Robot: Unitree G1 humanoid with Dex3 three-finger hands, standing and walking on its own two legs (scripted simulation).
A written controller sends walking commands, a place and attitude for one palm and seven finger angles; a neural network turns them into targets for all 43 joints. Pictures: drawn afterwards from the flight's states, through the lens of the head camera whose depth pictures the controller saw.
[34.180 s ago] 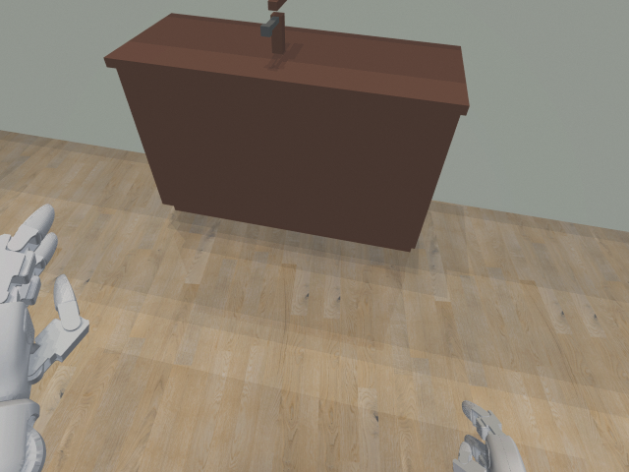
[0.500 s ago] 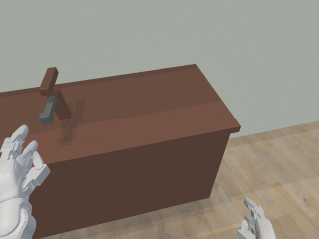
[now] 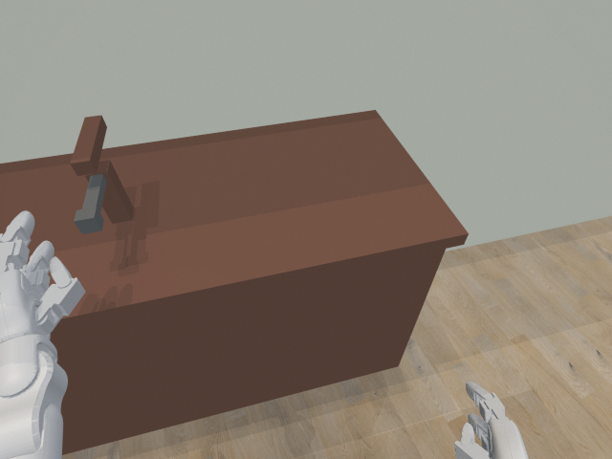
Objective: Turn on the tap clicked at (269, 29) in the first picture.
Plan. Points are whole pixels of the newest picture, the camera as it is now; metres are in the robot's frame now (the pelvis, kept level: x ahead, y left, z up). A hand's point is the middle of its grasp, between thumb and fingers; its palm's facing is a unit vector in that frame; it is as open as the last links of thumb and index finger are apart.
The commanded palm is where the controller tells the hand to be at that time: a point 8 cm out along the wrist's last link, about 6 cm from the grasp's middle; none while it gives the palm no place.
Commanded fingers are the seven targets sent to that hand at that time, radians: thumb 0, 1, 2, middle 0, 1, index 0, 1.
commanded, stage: reach beside the lever's end, fingers flat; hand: left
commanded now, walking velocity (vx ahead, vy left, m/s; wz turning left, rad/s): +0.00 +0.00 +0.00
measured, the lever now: (89, 220) +0.40 +0.37 +0.09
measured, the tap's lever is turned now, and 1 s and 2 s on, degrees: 0 0 13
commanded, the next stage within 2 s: push the lever round in 1.22 s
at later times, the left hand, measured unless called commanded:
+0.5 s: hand (82, 251) +0.33 +0.34 +0.10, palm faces +0.59 -0.80 -0.10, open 7.8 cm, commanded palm +0.29 +0.38 +0.10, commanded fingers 0.00 0.90 0.90 -0.15 -0.16 -0.15 -0.16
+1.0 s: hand (77, 229) +0.38 +0.38 +0.09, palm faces +0.56 -0.82 -0.12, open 7.9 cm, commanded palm +0.33 +0.41 +0.08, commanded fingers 0.00 0.90 0.90 -0.15 -0.15 -0.15 -0.15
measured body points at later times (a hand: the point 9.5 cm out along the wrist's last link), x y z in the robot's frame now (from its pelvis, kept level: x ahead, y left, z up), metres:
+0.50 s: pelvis +0.01 +0.01 +0.00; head +0.04 +0.00 +0.45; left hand +0.30 +0.38 +0.11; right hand +0.15 -0.24 -0.11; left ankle +0.02 +0.11 -0.73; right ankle +0.01 -0.09 -0.73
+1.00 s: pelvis +0.02 +0.01 -0.01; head +0.07 +0.02 +0.44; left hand +0.34 +0.42 +0.10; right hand +0.08 -0.27 -0.12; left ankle +0.02 +0.11 -0.73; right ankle +0.01 -0.09 -0.73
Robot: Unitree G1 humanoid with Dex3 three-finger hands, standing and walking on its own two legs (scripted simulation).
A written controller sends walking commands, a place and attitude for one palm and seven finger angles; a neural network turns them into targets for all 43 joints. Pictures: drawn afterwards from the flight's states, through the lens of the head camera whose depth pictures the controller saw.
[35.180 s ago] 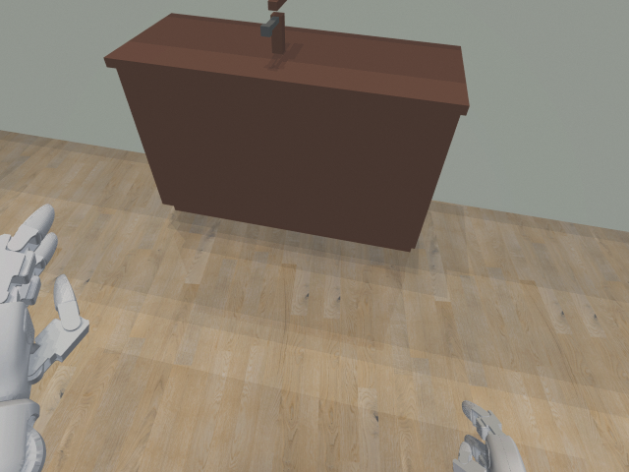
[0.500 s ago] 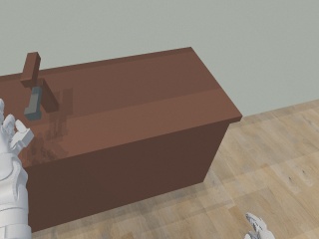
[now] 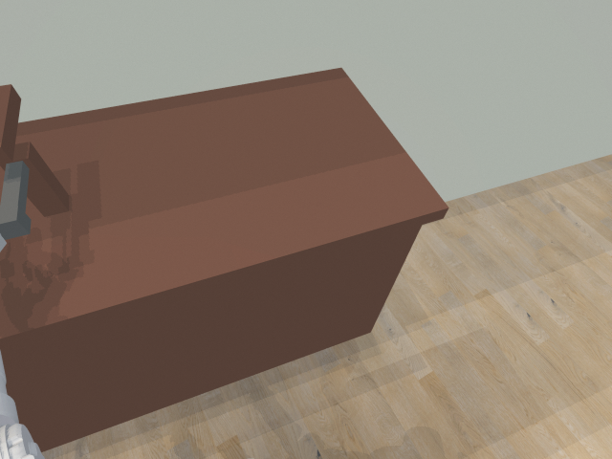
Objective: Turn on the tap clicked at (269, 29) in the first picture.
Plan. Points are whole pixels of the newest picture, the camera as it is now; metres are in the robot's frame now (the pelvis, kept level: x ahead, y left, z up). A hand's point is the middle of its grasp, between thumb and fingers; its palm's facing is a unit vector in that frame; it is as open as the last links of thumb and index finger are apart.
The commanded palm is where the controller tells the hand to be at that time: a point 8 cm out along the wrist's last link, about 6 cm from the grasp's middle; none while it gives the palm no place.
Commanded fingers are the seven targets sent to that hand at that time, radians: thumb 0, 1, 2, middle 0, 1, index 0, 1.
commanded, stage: reach beside the lever's end, fingers flat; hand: left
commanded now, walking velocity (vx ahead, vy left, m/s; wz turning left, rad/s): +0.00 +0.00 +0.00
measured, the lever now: (11, 222) +0.37 +0.38 +0.10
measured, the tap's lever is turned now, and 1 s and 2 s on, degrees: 0 13 33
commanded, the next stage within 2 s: push the lever round in 0.22 s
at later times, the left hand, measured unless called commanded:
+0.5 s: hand (4, 237) +0.35 +0.38 +0.09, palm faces +0.57 -0.82 -0.09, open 7.9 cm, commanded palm +0.31 +0.40 +0.09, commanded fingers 0.00 0.90 0.90 -0.15 -0.15 -0.15 -0.15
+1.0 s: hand (30, 234) +0.36 +0.36 +0.09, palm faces +0.59 -0.80 -0.09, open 7.7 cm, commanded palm +0.32 +0.38 +0.09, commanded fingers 0.00 0.90 0.90 -0.15 -0.15 -0.15 -0.15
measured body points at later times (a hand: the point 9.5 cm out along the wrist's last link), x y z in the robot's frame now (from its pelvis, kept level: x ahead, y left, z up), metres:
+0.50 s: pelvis +0.00 +0.02 +0.00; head +0.05 +0.03 +0.45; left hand +0.32 +0.42 +0.10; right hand +0.11 -0.24 -0.11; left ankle +0.00 +0.11 -0.72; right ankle -0.01 -0.09 -0.72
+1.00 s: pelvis +0.00 +0.00 +0.00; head +0.05 +0.01 +0.45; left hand +0.32 +0.39 +0.09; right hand +0.10 -0.26 -0.11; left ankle +0.00 +0.11 -0.72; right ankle -0.01 -0.09 -0.72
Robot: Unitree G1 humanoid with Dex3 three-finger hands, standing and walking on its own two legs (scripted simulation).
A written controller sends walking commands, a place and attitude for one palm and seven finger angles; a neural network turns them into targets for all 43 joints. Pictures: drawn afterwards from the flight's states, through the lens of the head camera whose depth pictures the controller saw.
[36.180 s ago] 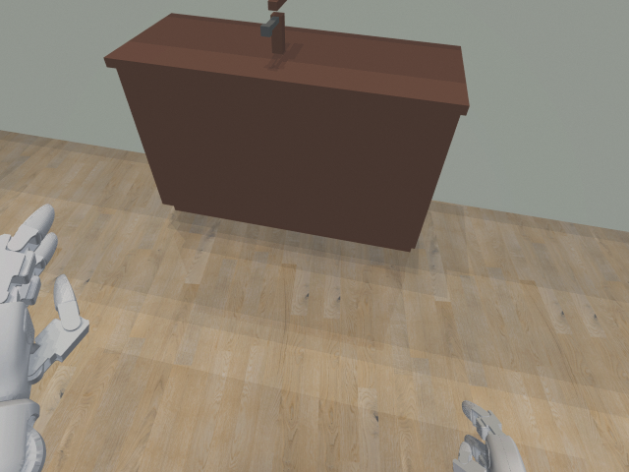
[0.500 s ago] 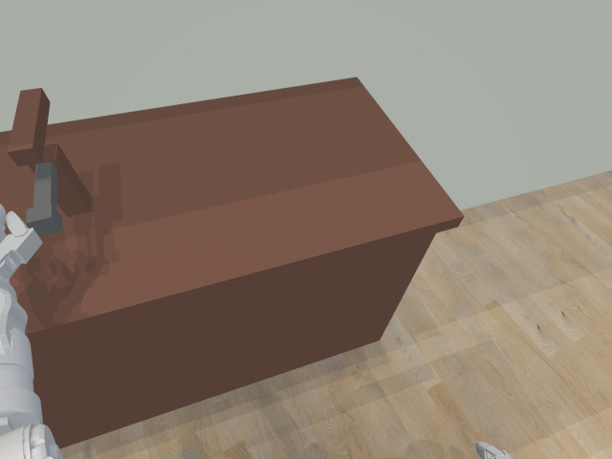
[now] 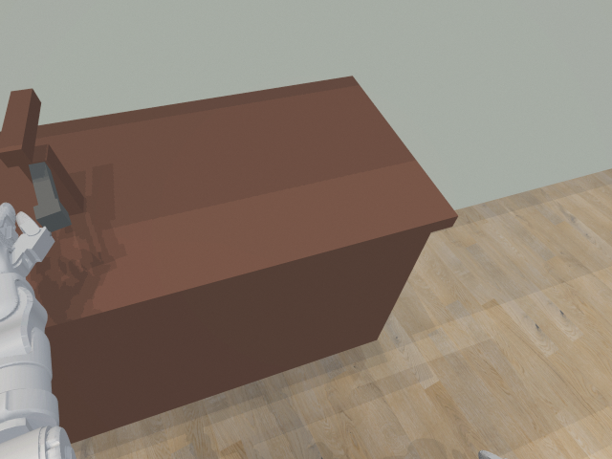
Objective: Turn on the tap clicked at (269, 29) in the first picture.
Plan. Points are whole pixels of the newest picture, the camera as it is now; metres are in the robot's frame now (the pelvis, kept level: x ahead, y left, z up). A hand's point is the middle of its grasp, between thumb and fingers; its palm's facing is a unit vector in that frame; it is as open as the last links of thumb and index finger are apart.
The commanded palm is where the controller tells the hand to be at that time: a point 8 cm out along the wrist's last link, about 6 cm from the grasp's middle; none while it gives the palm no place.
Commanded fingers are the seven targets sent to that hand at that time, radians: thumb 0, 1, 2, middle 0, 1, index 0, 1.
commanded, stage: push the lever round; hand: left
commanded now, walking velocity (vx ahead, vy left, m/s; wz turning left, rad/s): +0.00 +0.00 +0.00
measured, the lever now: (52, 215) +0.39 +0.34 +0.10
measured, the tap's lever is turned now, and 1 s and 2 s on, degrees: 13 33 58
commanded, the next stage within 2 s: none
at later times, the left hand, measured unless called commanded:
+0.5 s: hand (65, 231) +0.37 +0.33 +0.09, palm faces +0.65 -0.75 -0.07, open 7.7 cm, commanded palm +0.33 +0.34 +0.09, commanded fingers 0.00 0.90 0.90 -0.15 -0.15 -0.15 -0.15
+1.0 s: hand (89, 220) +0.39 +0.30 +0.09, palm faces +0.74 -0.67 -0.06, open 7.7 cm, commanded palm +0.34 +0.31 +0.09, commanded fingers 0.00 0.90 0.90 -0.15 -0.15 -0.15 -0.15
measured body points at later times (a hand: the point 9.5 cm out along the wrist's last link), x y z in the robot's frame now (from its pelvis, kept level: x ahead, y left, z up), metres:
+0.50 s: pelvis +0.00 +0.00 +0.00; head +0.04 +0.00 +0.45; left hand +0.33 +0.36 +0.09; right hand +0.10 -0.26 -0.11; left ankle +0.00 +0.10 -0.72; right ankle -0.02 -0.10 -0.72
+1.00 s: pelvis +0.00 +0.00 +0.00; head +0.03 +0.00 +0.45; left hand +0.34 +0.33 +0.09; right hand +0.09 -0.26 -0.12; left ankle +0.00 +0.10 -0.72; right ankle -0.02 -0.10 -0.72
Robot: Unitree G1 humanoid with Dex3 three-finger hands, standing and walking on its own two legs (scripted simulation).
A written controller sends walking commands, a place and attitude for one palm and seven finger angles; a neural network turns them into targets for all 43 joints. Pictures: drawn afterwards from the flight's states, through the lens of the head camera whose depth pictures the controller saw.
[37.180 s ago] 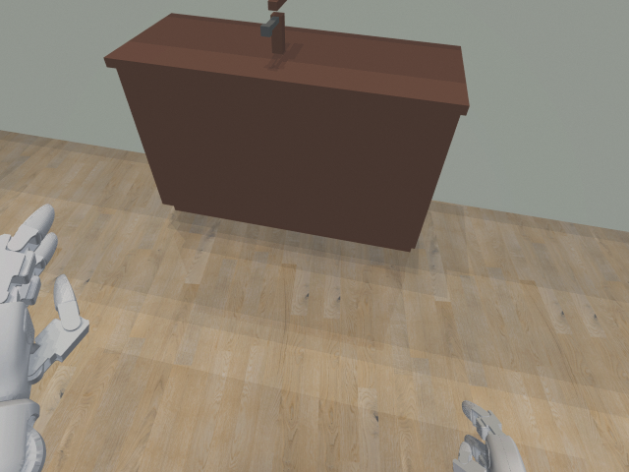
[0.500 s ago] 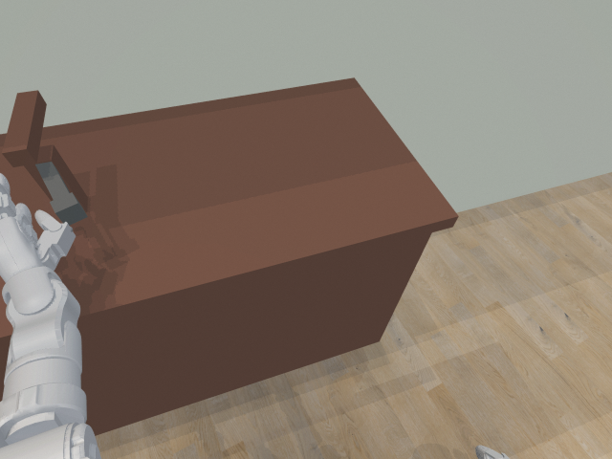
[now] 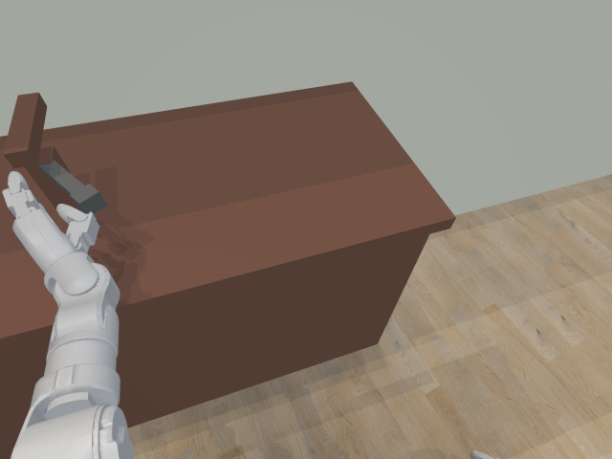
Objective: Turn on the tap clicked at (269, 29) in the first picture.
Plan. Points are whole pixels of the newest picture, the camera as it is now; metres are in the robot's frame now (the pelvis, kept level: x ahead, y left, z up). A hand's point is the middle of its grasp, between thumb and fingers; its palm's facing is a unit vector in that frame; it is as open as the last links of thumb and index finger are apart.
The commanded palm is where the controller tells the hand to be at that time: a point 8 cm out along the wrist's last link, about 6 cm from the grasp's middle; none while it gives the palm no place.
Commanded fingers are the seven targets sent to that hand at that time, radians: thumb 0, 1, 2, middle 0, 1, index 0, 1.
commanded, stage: push the lever round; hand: left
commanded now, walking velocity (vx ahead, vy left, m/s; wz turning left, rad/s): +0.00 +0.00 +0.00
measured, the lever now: (88, 200) +0.42 +0.31 +0.10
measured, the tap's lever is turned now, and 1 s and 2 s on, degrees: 33 58 80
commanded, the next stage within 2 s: lift the hand up off the lever in 1.68 s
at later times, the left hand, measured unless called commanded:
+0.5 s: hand (120, 207) +0.42 +0.27 +0.09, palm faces +0.80 -0.59 -0.07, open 7.6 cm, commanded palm +0.37 +0.28 +0.09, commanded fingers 0.00 0.90 0.90 -0.15 -0.15 -0.15 -0.15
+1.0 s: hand (138, 193) +0.45 +0.25 +0.09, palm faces +0.85 -0.52 -0.08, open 7.5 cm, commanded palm +0.40 +0.26 +0.09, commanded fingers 0.00 0.90 0.90 -0.15 -0.15 -0.15 -0.15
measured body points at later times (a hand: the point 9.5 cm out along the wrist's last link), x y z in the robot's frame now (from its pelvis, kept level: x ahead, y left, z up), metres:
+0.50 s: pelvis +0.00 +0.00 +0.00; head +0.04 +0.00 +0.45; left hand +0.37 +0.30 +0.09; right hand +0.08 -0.26 -0.13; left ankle +0.00 +0.10 -0.72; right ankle -0.01 -0.10 -0.72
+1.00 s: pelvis +0.00 -0.01 -0.01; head +0.05 -0.01 +0.44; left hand +0.40 +0.28 +0.09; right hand +0.06 -0.27 -0.13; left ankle +0.00 +0.10 -0.72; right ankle -0.01 -0.10 -0.72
